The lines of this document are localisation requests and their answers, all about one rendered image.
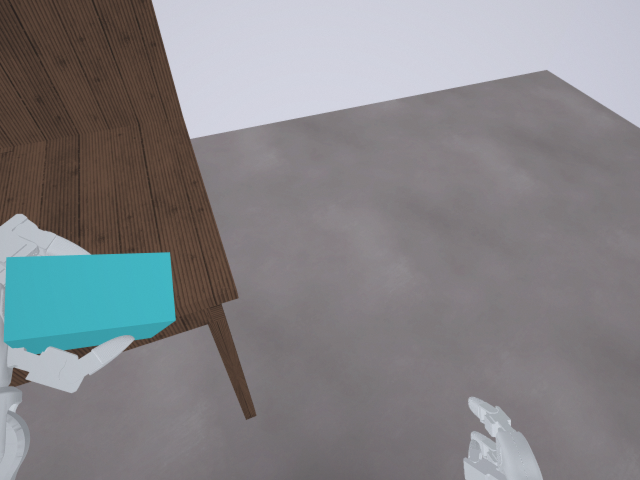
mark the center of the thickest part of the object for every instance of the robot left hand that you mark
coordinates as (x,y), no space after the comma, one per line
(56,368)

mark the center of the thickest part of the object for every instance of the table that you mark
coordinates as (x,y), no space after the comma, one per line
(94,148)

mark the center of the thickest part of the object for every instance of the left robot forearm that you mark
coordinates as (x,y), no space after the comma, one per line
(14,433)

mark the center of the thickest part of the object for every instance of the sponge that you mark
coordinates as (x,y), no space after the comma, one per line
(77,301)

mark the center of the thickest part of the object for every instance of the robot right hand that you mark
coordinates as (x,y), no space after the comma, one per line
(510,458)

